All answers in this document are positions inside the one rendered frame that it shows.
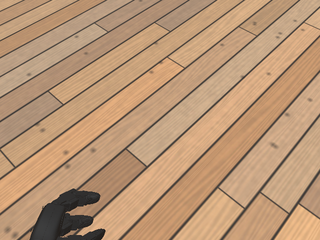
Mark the left robot hand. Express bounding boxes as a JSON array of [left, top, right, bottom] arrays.
[[29, 188, 106, 240]]

